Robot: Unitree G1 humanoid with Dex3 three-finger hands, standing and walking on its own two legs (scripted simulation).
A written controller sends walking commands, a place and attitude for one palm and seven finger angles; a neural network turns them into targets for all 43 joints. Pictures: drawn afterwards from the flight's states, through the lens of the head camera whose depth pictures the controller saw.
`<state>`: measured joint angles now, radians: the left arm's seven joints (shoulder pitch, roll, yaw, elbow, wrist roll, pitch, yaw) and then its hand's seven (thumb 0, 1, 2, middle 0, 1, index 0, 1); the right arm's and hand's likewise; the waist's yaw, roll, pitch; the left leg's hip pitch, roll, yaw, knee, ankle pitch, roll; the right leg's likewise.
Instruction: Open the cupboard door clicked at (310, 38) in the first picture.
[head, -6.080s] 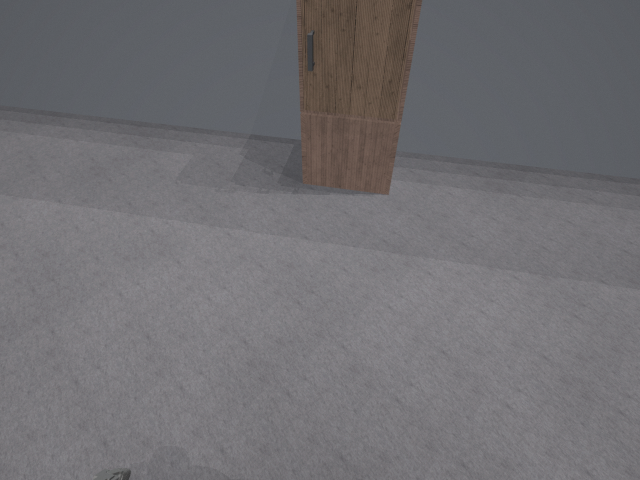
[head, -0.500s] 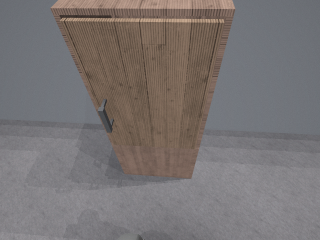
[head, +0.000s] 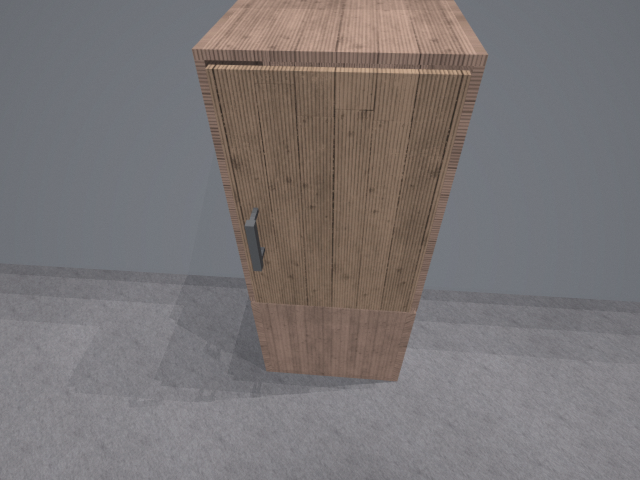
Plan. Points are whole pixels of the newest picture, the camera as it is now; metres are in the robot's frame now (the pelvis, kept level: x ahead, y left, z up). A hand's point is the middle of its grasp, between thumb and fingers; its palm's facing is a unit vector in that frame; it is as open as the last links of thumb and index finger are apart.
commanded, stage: come to a stop and stand still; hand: left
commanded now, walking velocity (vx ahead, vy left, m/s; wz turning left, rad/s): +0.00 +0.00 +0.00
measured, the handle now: (256, 240) +0.58 +0.18 -0.08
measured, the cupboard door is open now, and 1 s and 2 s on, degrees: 0 0 0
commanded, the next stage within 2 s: look again from close up in 0.38 s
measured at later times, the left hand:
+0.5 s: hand out of the picture +0.01 +0.16 -0.17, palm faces +0.08 -0.98 -0.20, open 7.4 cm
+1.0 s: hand out of the picture +0.09 +0.16 -0.16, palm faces +0.07 -0.97 -0.22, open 7.4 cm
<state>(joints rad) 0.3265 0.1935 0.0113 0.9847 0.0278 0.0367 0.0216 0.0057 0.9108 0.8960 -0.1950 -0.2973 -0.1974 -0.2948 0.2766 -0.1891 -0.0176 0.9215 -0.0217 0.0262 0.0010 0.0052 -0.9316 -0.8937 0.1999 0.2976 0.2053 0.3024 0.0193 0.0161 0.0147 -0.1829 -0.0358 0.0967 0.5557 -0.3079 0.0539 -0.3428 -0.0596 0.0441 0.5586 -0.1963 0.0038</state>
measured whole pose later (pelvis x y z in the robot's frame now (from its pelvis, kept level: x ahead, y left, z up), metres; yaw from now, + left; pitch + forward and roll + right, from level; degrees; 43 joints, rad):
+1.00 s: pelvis +0.06 -0.03 +0.01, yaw +3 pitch -1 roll +1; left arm 0.21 0.18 0.00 1.06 0.01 -0.02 0.03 0.01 0.91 0.90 -0.20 -0.30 -0.20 -0.29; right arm 0.26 -0.18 -0.01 1.08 -0.01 -0.03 -0.02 0.01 -0.91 -0.89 0.20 0.30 0.20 0.30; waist -0.01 0.00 0.05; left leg -0.11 -0.01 0.02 0.45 -0.32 0.01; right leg -0.27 0.02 0.09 0.50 -0.21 0.00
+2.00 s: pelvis +0.00 -0.02 -0.11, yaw +8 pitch +18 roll -2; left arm 0.22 0.36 0.32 0.17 -0.37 -0.36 -0.54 0.00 0.01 0.51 -0.26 -0.87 -0.26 -0.87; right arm 0.28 -0.28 0.01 0.52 0.03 -0.23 -0.03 0.02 -0.90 -0.89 0.20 0.30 0.21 0.30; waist -0.03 0.00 -0.14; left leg -1.03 -0.04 -0.06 1.34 -0.62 0.02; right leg -1.11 0.01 -0.01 1.24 -0.45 0.02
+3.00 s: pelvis +0.01 -0.02 -0.12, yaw +7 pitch +20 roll -3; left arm 0.04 0.48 0.46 0.34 -0.41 -0.32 -0.68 -0.01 -0.49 0.30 -0.30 -1.20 -0.30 -1.20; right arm 0.25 -0.30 0.03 0.48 0.04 -0.19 -0.03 0.01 -0.90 -0.89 0.20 0.30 0.21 0.30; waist -0.03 0.00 -0.15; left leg -1.08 -0.02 -0.08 1.37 -0.64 0.01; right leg -1.15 0.02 -0.03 1.25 -0.45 0.01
